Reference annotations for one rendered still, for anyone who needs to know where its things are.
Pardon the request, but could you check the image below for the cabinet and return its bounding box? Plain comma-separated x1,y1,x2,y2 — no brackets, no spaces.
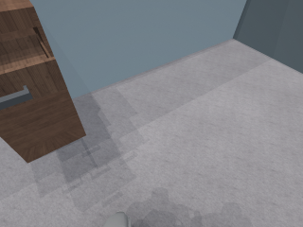
0,0,86,163

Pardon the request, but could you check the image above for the handle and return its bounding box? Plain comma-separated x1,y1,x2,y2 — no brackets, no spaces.
0,85,33,110

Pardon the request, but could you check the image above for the drawer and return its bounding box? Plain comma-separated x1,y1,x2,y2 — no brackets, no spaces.
0,33,67,112

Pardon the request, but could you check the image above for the robot left thigh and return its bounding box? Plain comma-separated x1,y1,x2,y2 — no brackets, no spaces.
102,213,132,227

